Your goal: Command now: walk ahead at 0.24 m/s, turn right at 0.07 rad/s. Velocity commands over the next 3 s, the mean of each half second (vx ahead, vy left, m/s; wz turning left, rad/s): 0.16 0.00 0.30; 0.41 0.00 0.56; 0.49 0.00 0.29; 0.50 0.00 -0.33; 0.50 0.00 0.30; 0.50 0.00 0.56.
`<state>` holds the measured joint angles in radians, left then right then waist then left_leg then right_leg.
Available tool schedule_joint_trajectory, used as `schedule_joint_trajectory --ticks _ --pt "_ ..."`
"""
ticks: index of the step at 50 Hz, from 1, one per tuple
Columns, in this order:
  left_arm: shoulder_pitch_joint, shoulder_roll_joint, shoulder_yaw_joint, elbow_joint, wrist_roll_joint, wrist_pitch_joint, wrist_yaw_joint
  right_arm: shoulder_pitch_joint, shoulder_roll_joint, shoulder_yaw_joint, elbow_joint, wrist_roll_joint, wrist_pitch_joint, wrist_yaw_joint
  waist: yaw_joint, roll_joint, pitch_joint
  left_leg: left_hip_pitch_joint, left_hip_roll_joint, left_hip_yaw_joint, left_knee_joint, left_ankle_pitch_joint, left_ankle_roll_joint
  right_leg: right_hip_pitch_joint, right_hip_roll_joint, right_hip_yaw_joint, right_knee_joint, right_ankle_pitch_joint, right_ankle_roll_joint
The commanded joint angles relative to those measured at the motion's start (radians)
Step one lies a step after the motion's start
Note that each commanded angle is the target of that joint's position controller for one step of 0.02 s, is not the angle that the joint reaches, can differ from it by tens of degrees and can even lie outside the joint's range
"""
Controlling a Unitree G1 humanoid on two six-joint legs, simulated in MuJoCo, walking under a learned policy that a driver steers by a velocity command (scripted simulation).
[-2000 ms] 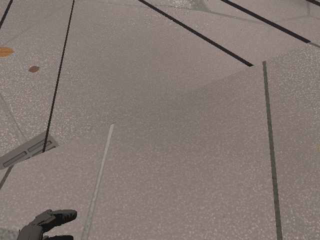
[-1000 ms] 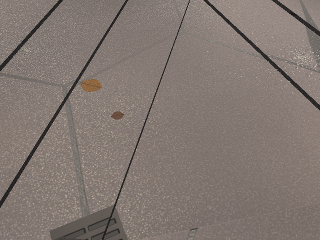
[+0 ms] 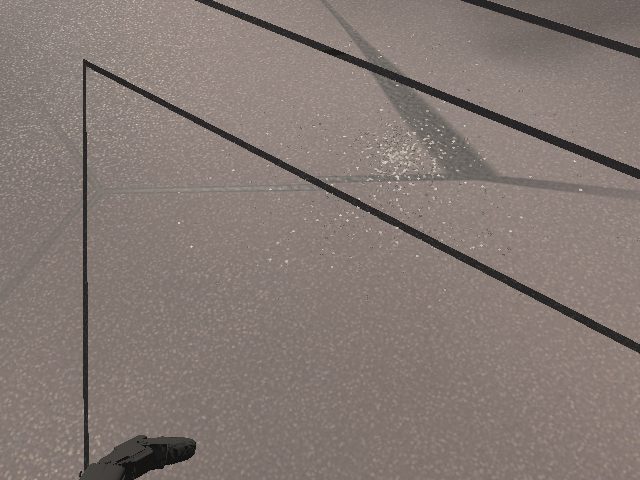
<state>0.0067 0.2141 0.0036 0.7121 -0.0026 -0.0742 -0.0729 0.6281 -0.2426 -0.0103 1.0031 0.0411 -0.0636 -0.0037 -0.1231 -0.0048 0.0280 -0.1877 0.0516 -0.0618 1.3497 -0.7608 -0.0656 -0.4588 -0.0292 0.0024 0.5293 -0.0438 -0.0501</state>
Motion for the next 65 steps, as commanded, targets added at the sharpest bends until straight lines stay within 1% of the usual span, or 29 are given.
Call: schedule_joint_trajectory --ticks 1,2,3,5,7,10,14,19,21,22,23,24,25,27,30,34,40,43,44,45,46,47,48,49,51,54,56,60,65 --pt "0.385 0.233 0.076 0.075 0.0 0.04 0.018 0.038 -0.082 -0.018 -0.121 0.033 -0.039 0.001 0.193 -0.281 -0.478 -0.636 0.01 -0.111 0.323 0.078 0.0 0.889 -0.405 0.434 0.052 0.679 -0.328" --pt "0.321 0.191 0.068 0.059 0.003 0.042 0.031 -0.052 -0.078 -0.026 -0.121 0.026 -0.035 -0.023 0.188 -0.091 -0.416 -0.629 0.034 -0.08 0.309 0.22 0.006 0.684 -0.412 0.471 -0.071 0.391 -0.312" --pt "0.218 0.144 0.047 0.056 0.011 0.034 0.043 -0.077 -0.044 -0.026 -0.131 0.008 -0.003 -0.05 0.115 -0.002 -0.29 -0.557 0.049 -0.071 0.198 0.364 0.003 0.425 -0.422 0.459 -0.162 0.307 -0.308" --pt "0.117 0.087 0.029 0.077 0.032 0.014 0.045 -0.07 -0.008 -0.034 -0.131 -0.038 0.057 -0.073 0.029 -0.011 -0.156 -0.371 0.096 -0.096 -0.009 0.403 -0.023 0.113 -0.368 0.318 -0.189 0.386 -0.261" --pt "0.107 0.089 0.036 0.104 0.05 -0.002 0.053 -0.123 -0.004 -0.044 -0.154 -0.042 0.063 -0.075 0.021 -0.078 -0.126 -0.303 0.087 -0.084 -0.23 0.437 -0.019 0.058 -0.284 0.161 -0.194 0.44 -0.201" --pt "0.107 0.141 0.058 0.111 0.037 0.011 0.09 -0.262 -0.022 -0.049 -0.212 -0.035 0.058 -0.053 0.046 -0.115 -0.156 -0.22 0.05 -0.016 -0.452 0.58 -0.013 0.093 -0.244 0.041 -0.191 0.493 -0.169" --pt "0.162 0.193 0.093 0.122 0.009 0.05 0.123 -0.424 -0.056 -0.068 -0.293 -0.036 0.084 -0.033 0.102 -0.087 -0.089 -0.296 0.03 0.016 -0.497 0.543 0.012 0.163 -0.299 0.06 -0.227 0.22 -0.179" --pt "0.167 0.205 0.121 0.104 -0.021 0.084 0.137 -0.494 -0.045 -0.08 -0.347 -0.034 0.099 -0.008 0.122 -0.063 -0.078 -0.258 0.0 0.089 -0.656 0.456 0.086 0.212 -0.314 0.046 -0.167 -0.192 -0.116" --pt "0.188 0.159 0.114 0.106 -0.016 0.087 0.124 -0.406 -0.076 -0.101 -0.309 -0.025 0.097 -0.01 0.099 -0.013 -0.08 -0.073 -0.049 0.116 -0.773 0.435 0.139 0.102 -0.25 -0.025 -0.044 -0.426 -0.046" --pt "0.171 0.092 0.096 0.087 0.005 0.079 0.112 -0.312 -0.163 -0.13 -0.29 -0.025 0.088 -0.019 0.083 0.187 -0.084 0.076 0.09 -0.122 -0.892 0.454 0.217 -0.073 -0.148 -0.161 0.276 -0.484 0.032" --pt "0.035 0.075 0.085 -0.015 0.011 0.044 0.105 -0.182 -0.281 -0.159 -0.286 -0.021 0.065 -0.014 0.015 0.394 -0.083 0.292 0.28 -0.65 -1.058 0.313 0.425 -0.499 0.059 -0.134 0.597 -0.625 0.089" --pt "-0.049 0.124 0.096 -0.016 -0.001 0.008 0.094 -0.135 -0.22 -0.137 -0.291 -0.046 0.037 -0.01 -0.031 0.225 -0.1 0.371 0.309 -0.718 -1.102 0.336 0.454 -0.64 0.038 0.051 0.702 -0.607 0.067" --pt "-0.033 0.139 0.101 -0.011 -0.01 -0.013 0.086 -0.189 -0.199 -0.129 -0.295 -0.05 0.017 -0.015 0.018 0.206 -0.092 0.376 0.287 -0.632 -1.07 0.447 0.404 -0.668 0.011 0.095 0.694 -0.489 0.044" --pt "0.022 0.167 0.112 0.036 0.022 -0.02 0.092 -0.333 -0.162 -0.118 -0.339 -0.018 0.018 -0.027 0.099 0.077 -0.095 0.237 0.22 -0.431 -1.04 0.641 0.315 -0.531 -0.041 0.098 0.558 -0.289 0.052" --pt "0.01 0.135 0.107 0.037 0.021 -0.011 0.085 -0.353 -0.165 -0.119 -0.345 -0.027 0.016 -0.028 0.132 0.051 -0.105 0.05 0.129 -0.277 -1.071 0.782 0.28 -0.301 -0.01 0.054 0.406 -0.098 0.081" --pt "-0.098 0.083 0.085 0.0 0.005 -0.01 0.072 -0.269 -0.168 -0.125 -0.315 -0.015 0.011 -0.034 0.091 0.09 -0.068 -0.01 0.084 -0.224 -1.084 0.72 0.255 -0.19 0.038 0.052 0.132 0.079 0.082" --pt "-0.196 0.107 0.086 -0.056 -0.011 -0.033 0.057 -0.192 -0.16 -0.132 -0.281 -0.006 0.016 -0.037 0.052 0.13 -0.036 0.055 0.113 -0.328 -1.04 0.683 0.271 -0.131 0.056 0.067 -0.006 -0.017 0.071" --pt "-0.102 0.137 0.102 -0.043 -0.014 -0.055 0.049 -0.218 -0.157 -0.131 -0.298 -0.004 0.026 -0.04 0.105 0.166 -0.068 0.045 0.089 -0.37 -0.962 0.738 0.247 0.067 0.079 0.045 -0.1 -0.082 0.036" --pt "0.006 0.167 0.119 -0.017 -0.008 -0.059 0.053 -0.255 -0.139 -0.124 -0.317 -0.008 0.023 -0.039 0.164 0.157 -0.123 -0.022 0.044 -0.342 -0.866 0.822 0.217 0.257 0.055 0.056 -0.121 -0.069 0.003" --pt "0.19 0.223 0.139 0.011 0.008 -0.06 0.06 -0.312 -0.095 -0.108 -0.35 -0.021 0.015 -0.033 0.254 0.089 -0.247 -0.174 -0.018 -0.269 -0.622 0.782 0.174 0.545 -0.09 0.18 -0.093 -0.083 -0.065" --pt "0.334 0.288 0.156 0.043 0.02 -0.048 0.063 -0.195 -0.033 -0.089 -0.37 -0.01 0.005 -0.034 0.227 -0.209 -0.395 -0.515 -0.148 -0.153 -0.295 0.351 0.104 0.892 -0.321 0.579 -0.145 -0.256 -0.22" --pt "0.33 0.225 0.141 0.053 -0.002 -0.042 0.06 -0.156 -0.112 -0.1 -0.349 -0.001 0.001 -0.036 0.214 -0.257 -0.352 -0.65 -0.091 -0.157 -0.119 0.199 0.094 0.864 -0.384 0.742 -0.207 -0.429 -0.248" --pt "0.268 0.159 0.123 0.036 -0.008 -0.034 0.065 -0.215 -0.163 -0.114 -0.344 -0.002 0.005 -0.032 0.217 -0.176 -0.214 -0.695 -0.042 -0.141 -0.062 0.282 0.089 0.741 -0.345 0.612 -0.232 -0.443 -0.214" --pt "0.205 0.134 0.114 0.026 -0.003 -0.025 0.068 -0.274 -0.162 -0.115 -0.352 -0.013 0.012 -0.032 0.201 -0.103 -0.127 -0.667 -0.004 -0.1 -0.067 0.361 0.087 0.606 -0.3 0.482 -0.254 -0.344 -0.182" --pt "0.149 0.099 0.099 0.035 0.013 -0.021 0.069 -0.326 -0.139 -0.118 -0.371 -0.026 0.016 -0.025 0.154 -0.072 -0.044 -0.589 0.045 -0.086 -0.132 0.437 0.094 0.417 -0.242 0.327 -0.309 -0.166 -0.151" --pt "0.159 0.115 0.102 0.067 0.007 -0.033 0.066 -0.345 -0.075 -0.101 -0.391 -0.022 0.029 -0.019 0.134 -0.075 -0.016 -0.557 0.064 -0.064 -0.212 0.475 0.089 0.327 -0.224 0.188 -0.366 0.0 -0.155" --pt "0.181 0.143 0.107 0.092 0.007 -0.035 0.066 -0.38 -0.059 -0.091 -0.405 -0.029 0.026 -0.018 0.131 -0.06 -0.019 -0.556 0.058 -0.059 -0.309 0.543 0.08 0.326 -0.218 0.122 -0.377 0.103 -0.164" --pt "0.209 0.179 0.108 0.118 -0.014 -0.022 0.067 -0.506 -0.034 -0.064 -0.428 -0.03 0.006 0.01 0.16 -0.051 -0.004 -0.465 0.038 0.019 -0.581 0.74 0.084 0.317 -0.171 -0.004 -0.37 0.151 -0.134" --pt "0.319 0.241 0.111 0.169 -0.037 0.0 0.061 -0.637 -0.067 -0.062 -0.482 -0.021 0.002 0.04 0.187 -0.067 0.024 -0.42 -0.005 0.08 -0.762 0.636 0.123 0.464 -0.236 0.014 -0.308 0.221 -0.116"
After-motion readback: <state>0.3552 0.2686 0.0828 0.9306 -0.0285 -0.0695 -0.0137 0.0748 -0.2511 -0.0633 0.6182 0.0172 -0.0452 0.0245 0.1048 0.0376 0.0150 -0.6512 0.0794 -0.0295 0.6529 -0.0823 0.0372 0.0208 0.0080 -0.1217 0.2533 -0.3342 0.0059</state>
